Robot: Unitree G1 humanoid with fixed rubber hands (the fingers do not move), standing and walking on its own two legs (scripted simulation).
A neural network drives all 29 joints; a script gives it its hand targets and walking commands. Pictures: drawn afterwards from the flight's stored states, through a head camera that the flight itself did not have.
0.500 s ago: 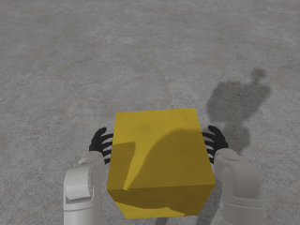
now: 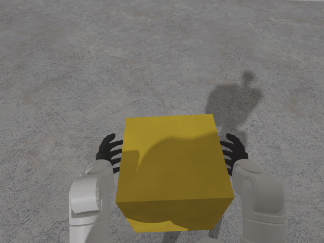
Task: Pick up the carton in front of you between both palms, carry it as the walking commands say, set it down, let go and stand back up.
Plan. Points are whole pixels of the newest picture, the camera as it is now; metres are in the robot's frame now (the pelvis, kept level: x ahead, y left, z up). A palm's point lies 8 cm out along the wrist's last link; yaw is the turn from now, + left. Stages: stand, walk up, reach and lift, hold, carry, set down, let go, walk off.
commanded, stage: carry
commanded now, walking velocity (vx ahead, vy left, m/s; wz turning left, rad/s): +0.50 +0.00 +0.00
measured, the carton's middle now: (171, 177) +0.28 -0.01 -0.01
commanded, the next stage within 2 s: none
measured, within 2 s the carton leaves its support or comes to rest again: neither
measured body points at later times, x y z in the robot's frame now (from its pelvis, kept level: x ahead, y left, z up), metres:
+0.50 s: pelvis +0.33 -0.05 +0.00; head +0.36 -0.07 +0.45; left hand +0.60 +0.12 +0.06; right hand +0.63 -0.18 +0.05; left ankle +0.27 +0.09 -0.66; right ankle +0.36 -0.12 -0.75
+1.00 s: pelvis +0.66 +0.02 +0.00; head +0.69 +0.04 +0.45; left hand +0.95 +0.18 +0.06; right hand +0.95 -0.13 +0.07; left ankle +0.69 +0.10 -0.75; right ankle +0.59 -0.11 -0.66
